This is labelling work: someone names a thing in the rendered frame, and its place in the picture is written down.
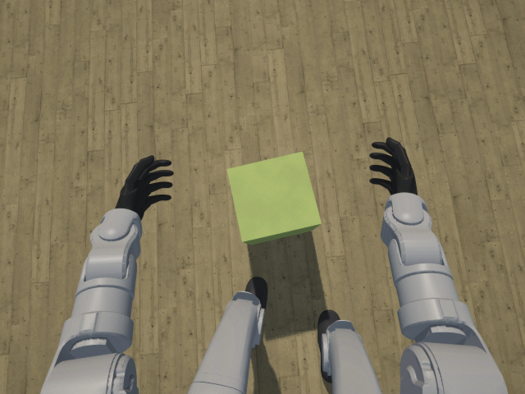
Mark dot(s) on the robot right thigh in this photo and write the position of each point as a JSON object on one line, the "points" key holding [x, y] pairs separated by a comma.
{"points": [[345, 359]]}

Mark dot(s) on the carton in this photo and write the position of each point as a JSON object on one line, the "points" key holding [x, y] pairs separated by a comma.
{"points": [[273, 198]]}

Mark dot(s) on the right robot hand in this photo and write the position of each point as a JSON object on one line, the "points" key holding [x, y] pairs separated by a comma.
{"points": [[401, 173]]}

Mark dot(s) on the robot right forearm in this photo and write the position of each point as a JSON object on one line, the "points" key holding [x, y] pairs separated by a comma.
{"points": [[430, 309]]}

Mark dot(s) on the robot right upper arm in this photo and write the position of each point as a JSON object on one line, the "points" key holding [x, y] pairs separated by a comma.
{"points": [[437, 368]]}

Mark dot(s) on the robot left upper arm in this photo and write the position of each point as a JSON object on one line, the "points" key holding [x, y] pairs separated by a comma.
{"points": [[102, 374]]}

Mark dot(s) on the robot left foot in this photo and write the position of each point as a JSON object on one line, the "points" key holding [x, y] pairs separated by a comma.
{"points": [[258, 287]]}

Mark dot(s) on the left robot hand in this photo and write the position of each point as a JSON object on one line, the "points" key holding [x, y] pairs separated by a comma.
{"points": [[135, 193]]}

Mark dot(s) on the robot left forearm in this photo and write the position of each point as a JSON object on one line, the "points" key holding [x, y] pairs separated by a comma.
{"points": [[100, 323]]}

